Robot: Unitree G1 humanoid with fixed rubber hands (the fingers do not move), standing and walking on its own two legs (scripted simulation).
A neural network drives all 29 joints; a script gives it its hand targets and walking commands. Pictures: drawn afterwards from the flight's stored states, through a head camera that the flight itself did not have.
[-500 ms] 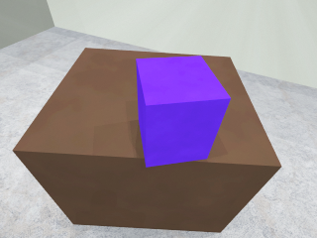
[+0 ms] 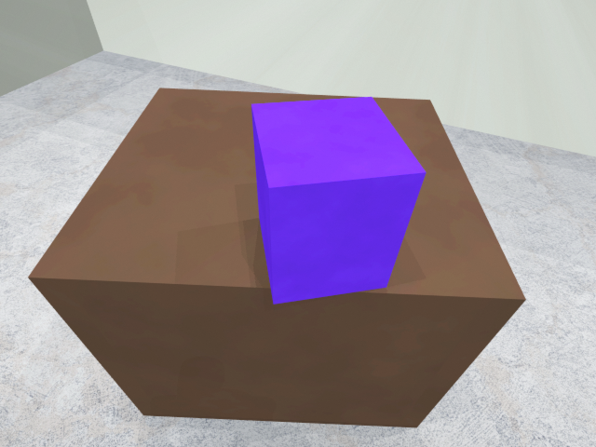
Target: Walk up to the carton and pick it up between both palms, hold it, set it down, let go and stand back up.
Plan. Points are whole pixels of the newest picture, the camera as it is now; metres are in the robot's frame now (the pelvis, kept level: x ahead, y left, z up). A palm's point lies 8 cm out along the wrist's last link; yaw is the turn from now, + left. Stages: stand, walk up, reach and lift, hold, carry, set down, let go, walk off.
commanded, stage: stand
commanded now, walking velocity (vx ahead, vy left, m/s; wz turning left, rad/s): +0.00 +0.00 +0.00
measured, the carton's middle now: (322, 200) +0.48 -0.03 +0.08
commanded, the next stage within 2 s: none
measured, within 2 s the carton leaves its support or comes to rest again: neither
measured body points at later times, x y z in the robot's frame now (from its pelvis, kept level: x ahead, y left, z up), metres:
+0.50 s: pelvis +0.01 -0.01 +0.00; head +0.00 -0.01 +0.45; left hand -0.01 +0.21 -0.16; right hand -0.01 -0.25 -0.15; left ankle +0.03 +0.09 -0.74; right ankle +0.04 -0.15 -0.74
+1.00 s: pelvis +0.03 -0.01 +0.00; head +0.03 -0.01 +0.45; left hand +0.01 +0.21 -0.16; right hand +0.02 -0.24 -0.15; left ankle +0.03 +0.09 -0.74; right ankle +0.04 -0.15 -0.74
